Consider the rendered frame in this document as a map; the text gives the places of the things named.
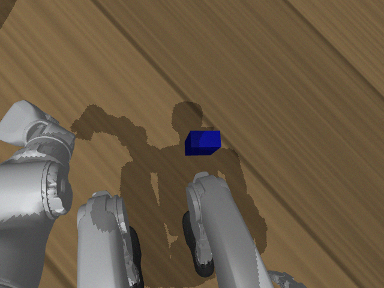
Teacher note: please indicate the left robot foot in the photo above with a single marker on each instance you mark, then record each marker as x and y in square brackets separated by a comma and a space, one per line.
[136, 258]

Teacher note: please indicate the right robot foot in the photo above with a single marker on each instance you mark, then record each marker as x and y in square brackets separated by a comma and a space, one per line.
[202, 269]

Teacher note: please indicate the left robot hand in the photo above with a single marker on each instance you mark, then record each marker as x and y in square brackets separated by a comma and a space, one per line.
[17, 118]

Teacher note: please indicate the left robot arm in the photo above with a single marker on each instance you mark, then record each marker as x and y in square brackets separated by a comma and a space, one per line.
[34, 192]

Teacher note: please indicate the right robot hand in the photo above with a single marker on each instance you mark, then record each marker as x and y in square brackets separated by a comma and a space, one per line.
[284, 280]

